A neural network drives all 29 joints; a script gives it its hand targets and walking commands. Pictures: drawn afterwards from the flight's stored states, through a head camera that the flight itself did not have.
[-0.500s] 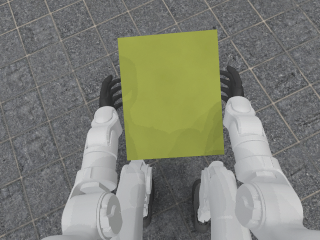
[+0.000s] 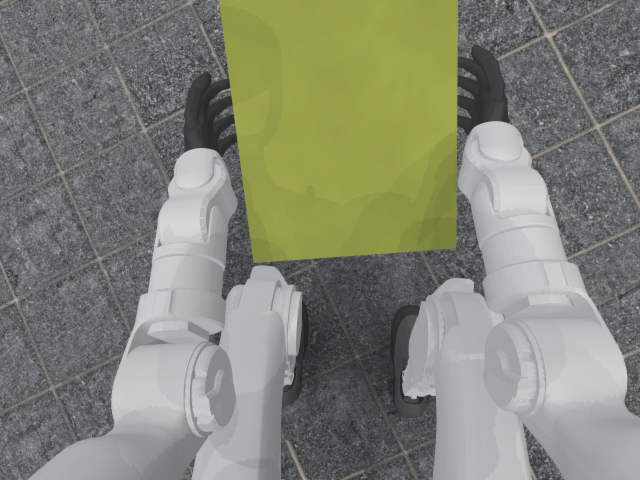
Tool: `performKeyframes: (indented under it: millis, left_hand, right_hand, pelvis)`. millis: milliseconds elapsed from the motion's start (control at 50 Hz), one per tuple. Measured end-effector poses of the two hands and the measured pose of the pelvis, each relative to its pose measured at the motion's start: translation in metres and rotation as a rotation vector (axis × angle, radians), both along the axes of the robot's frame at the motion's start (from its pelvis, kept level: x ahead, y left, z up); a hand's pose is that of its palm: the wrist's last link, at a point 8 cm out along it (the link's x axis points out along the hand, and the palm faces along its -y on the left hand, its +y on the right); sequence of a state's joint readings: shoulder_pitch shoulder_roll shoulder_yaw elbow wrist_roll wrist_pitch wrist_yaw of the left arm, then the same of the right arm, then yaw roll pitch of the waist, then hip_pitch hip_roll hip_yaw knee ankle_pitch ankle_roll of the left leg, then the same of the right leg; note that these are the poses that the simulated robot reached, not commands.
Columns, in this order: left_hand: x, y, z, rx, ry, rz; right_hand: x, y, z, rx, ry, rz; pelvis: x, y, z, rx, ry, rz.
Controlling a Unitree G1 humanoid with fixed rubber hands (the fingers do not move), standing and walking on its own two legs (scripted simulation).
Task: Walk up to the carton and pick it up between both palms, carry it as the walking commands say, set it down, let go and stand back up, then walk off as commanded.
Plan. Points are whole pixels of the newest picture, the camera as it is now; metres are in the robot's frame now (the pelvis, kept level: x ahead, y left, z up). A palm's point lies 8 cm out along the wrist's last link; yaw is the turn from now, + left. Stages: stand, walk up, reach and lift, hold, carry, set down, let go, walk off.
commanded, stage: set down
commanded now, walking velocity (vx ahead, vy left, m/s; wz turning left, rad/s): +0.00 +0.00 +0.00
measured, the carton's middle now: (341, 127) +0.52 +0.04 -0.19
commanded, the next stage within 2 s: none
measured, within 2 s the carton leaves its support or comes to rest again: neither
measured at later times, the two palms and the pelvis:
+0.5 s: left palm (222, 148) +0.49 +0.20 -0.19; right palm (458, 126) +0.53 -0.11 -0.19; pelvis -0.02 +0.01 -0.05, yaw -1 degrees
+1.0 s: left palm (221, 133) +0.52 +0.21 -0.22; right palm (449, 110) +0.56 -0.11 -0.22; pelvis -0.02 +0.01 -0.08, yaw +0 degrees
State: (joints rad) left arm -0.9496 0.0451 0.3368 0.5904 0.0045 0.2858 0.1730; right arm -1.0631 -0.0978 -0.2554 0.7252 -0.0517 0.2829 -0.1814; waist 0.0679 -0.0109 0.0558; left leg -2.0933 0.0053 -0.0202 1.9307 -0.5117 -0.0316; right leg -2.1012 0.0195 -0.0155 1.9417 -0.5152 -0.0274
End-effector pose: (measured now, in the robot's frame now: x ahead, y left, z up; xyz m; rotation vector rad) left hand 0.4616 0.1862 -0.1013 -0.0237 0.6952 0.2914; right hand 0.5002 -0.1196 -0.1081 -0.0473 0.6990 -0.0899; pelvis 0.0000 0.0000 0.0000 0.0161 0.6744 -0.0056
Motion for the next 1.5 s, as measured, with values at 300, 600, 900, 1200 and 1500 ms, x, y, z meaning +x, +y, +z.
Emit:
performKeyframes:
  millis: [300, 600, 900, 1200, 1500]
  left_hand:
    - [0.01, 0.009, -0.071, -0.045, -0.005, 0.007]
    - [0.034, 0.016, -0.095, -0.024, 0.023, -0.018]
    - [0.051, 0.024, -0.113, -0.031, 0.015, -0.049]
    - [0.057, 0.027, -0.121, -0.044, -0.001, -0.067]
    - [0.059, 0.026, -0.123, -0.045, 0.019, -0.058]
  right_hand:
    - [0.017, 0.007, -0.066, -0.035, 0.015, 0.037]
    - [0.035, 0.008, -0.092, 0.016, 0.025, 0.078]
    - [0.054, 0.012, -0.108, 0.03, 0.014, 0.109]
    - [0.062, 0.012, -0.116, 0.049, 0.004, 0.12]
    - [0.06, 0.01, -0.122, 0.096, 0.008, 0.092]
  pelvis:
    - [-0.019, 0.002, -0.033, -0.007, -0.255, -0.018]
    - [-0.022, 0.009, -0.058, 0.002, -0.239, -0.011]
    - [-0.019, 0.006, -0.078, 0.003, -0.218, -0.002]
    - [-0.014, 0.006, -0.086, -0.001, -0.193, 0.005]
    - [0.003, 0.01, -0.094, 0.005, -0.073, 0.003]
